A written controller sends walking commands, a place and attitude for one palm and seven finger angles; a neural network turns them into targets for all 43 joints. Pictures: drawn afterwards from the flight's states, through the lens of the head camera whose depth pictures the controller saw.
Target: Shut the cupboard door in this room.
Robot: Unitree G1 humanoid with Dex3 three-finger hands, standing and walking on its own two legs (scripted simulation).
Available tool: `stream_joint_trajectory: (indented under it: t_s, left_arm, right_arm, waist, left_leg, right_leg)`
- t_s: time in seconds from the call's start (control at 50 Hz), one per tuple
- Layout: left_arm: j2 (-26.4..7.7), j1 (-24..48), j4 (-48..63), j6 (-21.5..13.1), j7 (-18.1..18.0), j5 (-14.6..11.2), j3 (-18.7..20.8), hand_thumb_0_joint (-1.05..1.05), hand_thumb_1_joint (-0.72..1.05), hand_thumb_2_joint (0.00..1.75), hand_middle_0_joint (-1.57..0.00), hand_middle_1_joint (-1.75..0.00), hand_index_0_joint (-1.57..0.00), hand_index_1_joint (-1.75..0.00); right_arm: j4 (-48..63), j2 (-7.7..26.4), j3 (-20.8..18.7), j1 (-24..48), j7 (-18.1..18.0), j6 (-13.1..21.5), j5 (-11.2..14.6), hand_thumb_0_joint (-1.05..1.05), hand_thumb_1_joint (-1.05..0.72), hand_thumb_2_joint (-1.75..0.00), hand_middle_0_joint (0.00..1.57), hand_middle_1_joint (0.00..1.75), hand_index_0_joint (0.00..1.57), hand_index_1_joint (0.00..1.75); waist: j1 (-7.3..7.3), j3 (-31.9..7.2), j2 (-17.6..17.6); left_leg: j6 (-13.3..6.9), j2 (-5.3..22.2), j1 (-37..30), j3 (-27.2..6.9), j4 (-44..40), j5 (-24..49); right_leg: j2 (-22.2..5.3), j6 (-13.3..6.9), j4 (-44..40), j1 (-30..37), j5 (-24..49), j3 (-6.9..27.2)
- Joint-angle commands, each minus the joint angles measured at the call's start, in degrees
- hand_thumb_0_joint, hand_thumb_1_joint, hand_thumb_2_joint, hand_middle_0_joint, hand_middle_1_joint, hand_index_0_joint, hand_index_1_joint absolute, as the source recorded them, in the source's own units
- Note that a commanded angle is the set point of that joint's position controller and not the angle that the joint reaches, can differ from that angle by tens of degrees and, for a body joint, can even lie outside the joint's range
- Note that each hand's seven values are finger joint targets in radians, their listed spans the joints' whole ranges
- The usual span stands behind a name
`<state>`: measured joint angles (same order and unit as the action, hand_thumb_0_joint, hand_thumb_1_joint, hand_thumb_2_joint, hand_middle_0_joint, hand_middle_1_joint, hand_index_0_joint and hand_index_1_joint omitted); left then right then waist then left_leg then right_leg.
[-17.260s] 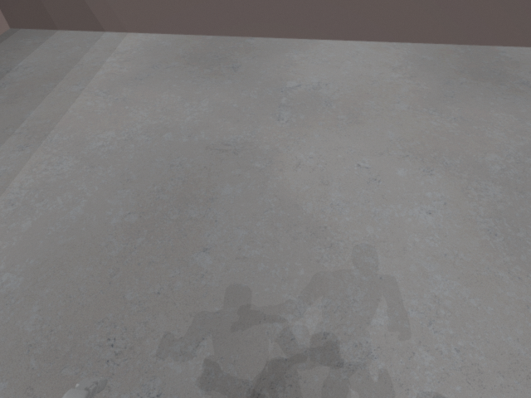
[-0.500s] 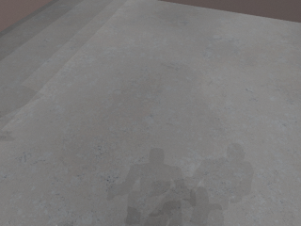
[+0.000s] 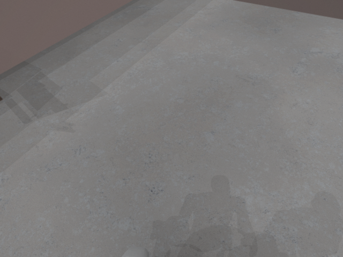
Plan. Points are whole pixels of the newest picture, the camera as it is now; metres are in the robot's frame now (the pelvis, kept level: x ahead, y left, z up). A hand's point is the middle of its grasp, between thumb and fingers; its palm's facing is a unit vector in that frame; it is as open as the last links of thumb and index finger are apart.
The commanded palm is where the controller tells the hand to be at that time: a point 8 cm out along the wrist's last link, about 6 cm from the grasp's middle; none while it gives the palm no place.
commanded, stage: turn or walk to find it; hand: left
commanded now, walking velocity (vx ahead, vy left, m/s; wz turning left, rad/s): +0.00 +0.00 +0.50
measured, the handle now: out of the picture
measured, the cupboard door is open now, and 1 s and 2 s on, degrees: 81 81 81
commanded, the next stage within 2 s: none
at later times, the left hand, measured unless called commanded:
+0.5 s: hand out of the picture +0.02 +0.28 -0.16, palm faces +0.25 -0.93 -0.25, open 7.4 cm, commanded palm none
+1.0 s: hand out of the picture -0.06 +0.18 -0.15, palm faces +0.52 -0.81 -0.27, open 7.3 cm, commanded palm none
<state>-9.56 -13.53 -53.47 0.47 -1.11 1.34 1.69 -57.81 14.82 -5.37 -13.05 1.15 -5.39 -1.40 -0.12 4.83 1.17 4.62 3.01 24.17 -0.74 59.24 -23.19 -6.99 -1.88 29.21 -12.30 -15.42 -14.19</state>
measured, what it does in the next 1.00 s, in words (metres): steps on the spot, turning left: left foot, then right foot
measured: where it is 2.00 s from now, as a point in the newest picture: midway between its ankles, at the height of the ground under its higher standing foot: (130, 251)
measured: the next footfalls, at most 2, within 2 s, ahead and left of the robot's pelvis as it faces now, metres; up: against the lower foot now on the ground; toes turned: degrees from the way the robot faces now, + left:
left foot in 0.16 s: +0.01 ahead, +0.15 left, +0.00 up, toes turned +10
right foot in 0.66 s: +0.04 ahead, -0.09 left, +0.00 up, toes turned +15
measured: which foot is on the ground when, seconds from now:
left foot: up 0.00-0.14, down 0.16-0.66, up 0.68-1.00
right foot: down 0.00-0.16, up 0.18-0.64, down 0.66-1.00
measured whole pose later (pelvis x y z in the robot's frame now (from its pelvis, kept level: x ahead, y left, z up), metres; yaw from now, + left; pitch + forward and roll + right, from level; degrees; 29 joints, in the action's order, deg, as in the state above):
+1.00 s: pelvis -0.01 -0.01 +0.00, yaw +31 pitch +0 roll +3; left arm -9.3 -14.5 -54.3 -1.2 -0.7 1.2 1.9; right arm -57.8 15.1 -5.6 -14.0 2.0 -5.0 -2.1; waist -0.4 3.3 1.9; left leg 4.5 4.2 27.0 -0.5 63.5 -19.0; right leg -6.2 -1.6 26.5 -8.6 -17.4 -14.1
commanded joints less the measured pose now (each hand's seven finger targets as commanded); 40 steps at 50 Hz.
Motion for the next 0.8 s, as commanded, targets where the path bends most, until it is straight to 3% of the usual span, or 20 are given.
stream_joint_trajectory:
  t_s: [0.0,0.06,0.1,0.12,0.14,0.16,0.2,0.22,0.28,0.42,0.5,0.58,0.6,0.62,0.64,0.66,0.68,0.72,0.74,0.78]
  left_arm:
    - [-13.9,-3.3,2.3,-0.7,-0.7,0.4,3.7,0.00,0.90,0.90,-0.20,-0.30,-0.20,-0.30]
    - [-14.9,-2.4,1.9,-0.4,-0.6,0.4,4.3,0.00,0.90,0.90,-0.20,-0.30,-0.20,-0.30]
    - [-14.5,-1.3,1.8,0.1,-0.4,-0.2,4.3,0.00,0.90,0.90,-0.20,-0.30,-0.20,-0.30]
    - [-12.3,-1.5,2.5,0.6,-0.2,-0.7,3.8,0.00,0.90,0.90,-0.20,-0.30,-0.20,-0.30]
    - [-8.2,0.2,4.8,0.8,0.2,-0.8,2.8,0.00,0.90,0.90,-0.20,-0.30,-0.20,-0.30]
    - [-9.2,3.8,5.5,1.6,-0.1,-0.4,2.4,0.00,0.90,0.90,-0.20,-0.30,-0.20,-0.30]
    - [-9.3,5.6,4.3,2.2,0.1,-0.3,3.0,0.00,0.90,0.90,-0.20,-0.30,-0.20,-0.30]
    - [-10.1,4.9,3.5,2.1,0.6,-0.3,3.3,0.00,0.90,0.90,-0.20,-0.30,-0.20,-0.30]
    - [-9.8,2.3,2.0,1.7,0.9,-0.3,3.2,0.00,0.90,0.90,-0.20,-0.30,-0.20,-0.30]
    - [-9.4,6.2,4.3,1.5,0.2,-0.6,2.7,0.00,0.90,0.90,-0.20,-0.30,-0.20,-0.30]
    - [-8.2,7.7,5.6,1.1,0.0,-0.9,2.3,0.00,0.90,0.90,-0.20,-0.30,-0.20,-0.30]
    - [-8.7,2.8,4.8,0.4,-0.2,-1.3,2.4,0.00,0.90,0.90,-0.20,-0.30,-0.20,-0.30]
    - [-9.5,0.5,4.2,0.0,-0.3,-1.3,2.8,0.00,0.90,0.90,-0.20,-0.30,-0.20,-0.30]
    - [-12.9,-1.7,4.0,-0.6,-0.7,-0.6,3.5,0.00,0.90,0.90,-0.20,-0.30,-0.20,-0.30]
    - [-17.6,-2.5,4.1,-0.9,-1.0,0.1,4.3,0.00,0.90,0.90,-0.20,-0.30,-0.20,-0.30]
    - [-17.5,-2.0,5.0,-0.7,-1.1,-0.3,4.0,0.00,0.90,0.90,-0.20,-0.30,-0.20,-0.30]
    - [-14.7,1.8,5.6,-1.0,-1.4,-0.4,4.0,0.00,0.90,0.90,-0.20,-0.30,-0.20,-0.30]
    - [-11.9,7.0,7.0,-0.7,-1.3,-0.7,3.0,0.00,0.90,0.90,-0.20,-0.30,-0.20,-0.30]
    - [-10.6,7.4,7.0,-1.0,-1.0,-0.6,2.6,0.00,0.90,0.90,-0.20,-0.30,-0.20,-0.30]
    - [-10.4,5.5,6.6,-1.3,-0.8,-0.6,2.5,0.00,0.90,0.90,-0.20,-0.30,-0.20,-0.30]
  right_arm:
    - [6.2,1.8,0.7,6.0,0.0,2.4,0.8,0.00,-0.90,-0.90,0.20,0.30,0.20,0.30]
    - [6.3,1.6,1.0,4.1,-0.3,3.3,1.1,0.00,-0.90,-0.90,0.20,0.30,0.20,0.30]
    - [5.3,3.0,0.7,0.1,-0.2,4.1,0.9,0.00,-0.90,-0.90,0.20,0.30,0.20,0.30]
    - [5.2,6.7,-0.1,-2.1,-0.2,4.6,0.8,0.00,-0.90,-0.90,0.20,0.30,0.20,0.30]
    - [5.3,12.6,-1.6,-4.3,-0.7,4.8,0.4,0.00,-0.90,-0.90,0.20,0.30,0.20,0.30]
    - [4.1,14.0,-1.7,-6.3,-1.0,4.2,0.4,0.00,-0.90,-0.90,0.20,0.30,0.20,0.30]
    - [5.1,11.1,-0.9,-0.6,-1.9,4.3,0.1,0.00,-0.90,-0.90,0.20,0.30,0.20,0.30]
    - [6.2,9.4,-0.4,2.7,-2.0,4.3,0.2,0.00,-0.90,-0.90,0.20,0.30,0.20,0.30]
    - [6.9,8.5,0.2,3.8,-2.0,5.0,0.4,0.00,-0.90,-0.90,0.20,0.30,0.20,0.30]
    - [6.6,8.5,-0.6,-0.5,-1.8,4.8,0.3,0.00,-0.90,-0.90,0.20,0.30,0.20,0.30]
    - [6.7,8.8,-1.0,-0.5,-1.7,4.4,-0.1,0.00,-0.90,-0.90,0.20,0.30,0.20,0.30]
    - [7.5,8.4,-1.3,1.5,-1.6,4.0,0.1,0.00,-0.90,-0.90,0.20,0.30,0.20,0.30]
    - [7.8,7.6,-1.2,2.3,-1.5,4.0,0.4,0.00,-0.90,-0.90,0.20,0.30,0.20,0.30]
    - [8.2,4.9,-0.9,2.1,-1.1,4.0,0.9,0.00,-0.90,-0.90,0.20,0.30,0.20,0.30]
    - [9.6,1.7,-0.3,2.2,-1.0,4.2,1.0,0.00,-0.90,-0.90,0.20,0.30,0.20,0.30]
    - [9.9,4.6,-1.0,3.4,-1.1,3.7,0.4,0.00,-0.90,-0.90,0.20,0.30,0.20,0.30]
    - [8.7,4.6,-1.2,2.4,-1.0,3.1,0.1,0.00,-0.90,-0.90,0.20,0.30,0.20,0.30]
    - [6.1,4.0,-1.4,-0.4,-0.3,2.3,0.0,0.00,-0.90,-0.90,0.20,0.30,0.20,0.30]
    - [5.2,3.3,-1.2,-1.3,0.0,2.1,-0.1,0.00,-0.90,-0.90,0.20,0.30,0.20,0.30]
    - [4.8,3.0,-1.0,-2.2,0.1,1.8,0.1,0.00,-0.90,-0.90,0.20,0.30,0.20,0.30]
  waist:
    - [3.13,-4.8,-11.8]
    - [2.11,-7.0,-12.8]
    - [-0.68,-9.0,-8.5]
    - [-2.03,-10.4,2.1]
    - [-3.67,-8.6,18.9]
    - [-4.79,-8.2,13.4]
    - [-2.98,-4.6,14.1]
    - [-1.52,-3.4,12.0]
    - [-0.14,-4.6,6.6]
    - [-1.96,-6.3,6.1]
    - [-2.33,-7.1,7.8]
    - [0.26,-9.3,8.0]
    - [1.64,-9.9,5.7]
    - [2.68,-10.9,-2.5]
    - [3.38,-9.4,-18.3]
    - [3.38,-8.1,-14.2]
    - [1.40,-5.8,-12.8]
    - [-1.68,-3.1,-8.1]
    - [-2.08,-2.4,-8.5]
    - [-1.57,-3.1,-10.6]
  left_leg:
    - [-0.7,-0.3,1.9,3.8,-9.5,-3.4]
    - [-1.6,-0.6,-4.2,5.8,-19.8,-1.9]
    - [-2.5,-0.9,-14.3,5.8,-33.0,10.0]
    - [-4.9,4.9,-22.3,-3.4,-38.9,16.3]
    - [-11.1,19.1,-26.2,-21.0,-41.1,35.9]
    - [-15.1,22.1,-22.4,-19.8,-40.6,38.4]
    - [-13.9,15.9,-16.4,-16.1,-42.0,27.8]
    - [-12.9,13.6,-14.5,-13.5,-41.9,25.3]
    - [-12.1,9.7,-16.5,-10.3,-41.1,29.8]
    - [-14.4,10.4,-19.7,-16.1,-40.3,30.3]
    - [-14.7,9.6,-17.6,-19.1,-38.0,33.0]
    - [-12.5,6.5,-11.3,-20.3,-34.0,32.8]
    - [-10.3,4.4,-6.3,-19.1,-31.8,27.1]
    - [-7.0,0.1,2.6,-15.1,-25.5,15.5]
    - [-2.8,-8.0,11.8,-4.2,-12.3,-6.4]
    - [-2.9,-6.1,10.1,-5.1,-1.5,-11.0]
    - [-3.1,-4.2,9.9,-7.1,4.3,-7.9]
    - [-2.4,-2.9,8.9,-5.1,10.4,-1.7]
    - [-1.8,-2.6,8.5,-3.8,11.7,1.1]
    - [-0.9,-2.5,8.7,-2.5,12.7,3.8]
  right_leg:
    - [-15.3,-6.1,-9.4,7.3,17.8,11.2]
    - [-16.1,-5.5,-5.0,6.7,20.9,9.5]
    - [-13.8,-1.1,2.3,1.5,16.5,5.3]
    - [-9.2,2.3,12.4,-7.0,7.2,2.9]
    - [-1.6,6.9,24.2,-22.1,-20.4,2.5]
    - [-1.1,6.1,30.9,-21.2,-22.2,7.9]
    - [-1.4,6.1,34.7,-21.6,-15.0,11.5]
    - [-1.2,6.2,35.9,-21.2,-10.9,12.2]
    - [0.4,6.9,35.9,-20.1,-6.1,12.3]
    - [1.6,7.7,28.1,-19.4,-8.2,13.8]
    - [3.7,6.9,18.3,-13.8,-10.8,13.4]
    - [5.8,5.9,2.5,-1.3,-3.1,12.2]
    - [4.8,5.6,-4.9,5.7,3.0,12.3]
    - [-3.1,3.6,-11.0,14.5,3.1,19.5]
    - [-18.0,-2.7,-13.3,16.7,7.9,34.2]
    - [-22.0,-7.2,-13.3,8.1,12.2,34.4]
    - [-19.0,-7.4,-13.9,4.0,9.9,30.1]
    - [-13.5,-4.8,-12.5,1.1,9.2,22.3]
    - [-10.9,-3.5,-11.5,0.8,12.2,17.8]
    - [-9.7,-2.8,-11.4,2.3,13.2,14.2]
